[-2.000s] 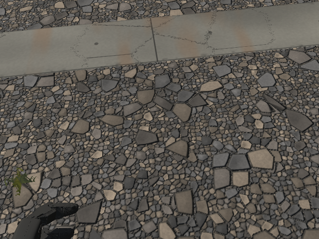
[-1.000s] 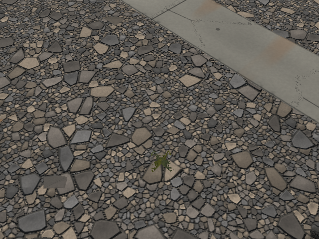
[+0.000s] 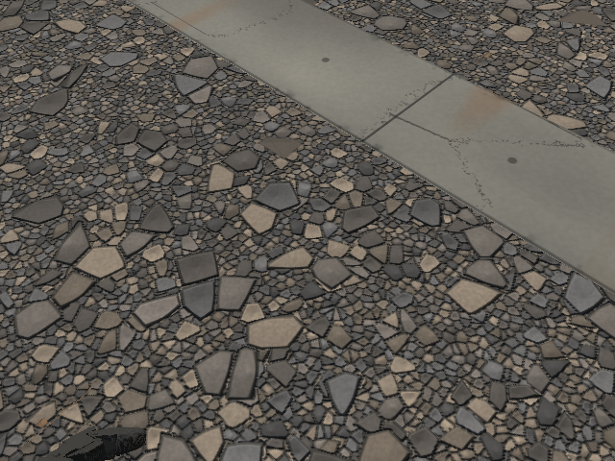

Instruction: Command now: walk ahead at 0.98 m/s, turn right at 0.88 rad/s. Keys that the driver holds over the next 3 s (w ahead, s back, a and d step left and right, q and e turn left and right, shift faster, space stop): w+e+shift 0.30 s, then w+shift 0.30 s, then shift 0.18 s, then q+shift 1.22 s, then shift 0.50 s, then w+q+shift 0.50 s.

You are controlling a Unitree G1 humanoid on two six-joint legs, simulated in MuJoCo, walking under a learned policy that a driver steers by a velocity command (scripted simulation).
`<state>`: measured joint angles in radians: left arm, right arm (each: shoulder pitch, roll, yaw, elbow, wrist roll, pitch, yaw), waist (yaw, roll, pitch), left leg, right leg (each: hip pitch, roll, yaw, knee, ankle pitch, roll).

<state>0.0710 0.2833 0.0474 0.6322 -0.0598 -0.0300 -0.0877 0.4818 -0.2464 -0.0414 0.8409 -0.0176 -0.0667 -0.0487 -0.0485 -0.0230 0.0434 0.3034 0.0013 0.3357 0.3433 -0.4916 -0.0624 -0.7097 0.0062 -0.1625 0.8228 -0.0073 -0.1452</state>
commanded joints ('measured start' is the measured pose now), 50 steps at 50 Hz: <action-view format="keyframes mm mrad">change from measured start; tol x64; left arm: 1 591 265 119 79 7 35 32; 50 14 41 -4 -32 73 -12 85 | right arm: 1 -292 -307 -80 -165 28 -18 1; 50 -23 -166 -43 -111 50 84 7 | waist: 1 399 170 -188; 50 31 -76 -227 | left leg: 1 -461 226 -114 652 1633 77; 3 -1040 -95 -332 1426 -119 78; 18 -666 -21 -405 172 652 -24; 24 243 335 -1051 105 -54 325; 31 -357 180 -742 -132 242 265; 43 -411 112 -476 139 975 126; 46 -857 -76 -543 1034 -258 5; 50 -916 76 -416 984 -59 -55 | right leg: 1 843 42 74 -62 -55 -101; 5 946 -223 1030 -608 -623 -304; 22 659 -47 539 -192 420 -20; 26 -139 18 350 649 -389 59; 43 568 34 196 -372 255 45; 46 1171 -523 687 -196 1176 -229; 50 621 -326 387 -434 386 -138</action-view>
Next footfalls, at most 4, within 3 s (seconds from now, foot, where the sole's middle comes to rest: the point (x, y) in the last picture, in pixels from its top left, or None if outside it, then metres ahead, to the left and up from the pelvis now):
0.02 right None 0.22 -0.02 -0.74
0.46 left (284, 384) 0.65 0.06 -0.74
0.88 right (429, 298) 0.86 -0.31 -0.74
1.30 left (324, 286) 0.91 -0.05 -0.74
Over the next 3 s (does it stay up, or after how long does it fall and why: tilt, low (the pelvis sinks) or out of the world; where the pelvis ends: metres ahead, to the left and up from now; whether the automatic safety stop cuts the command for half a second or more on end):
stays up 0.91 0.07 0.00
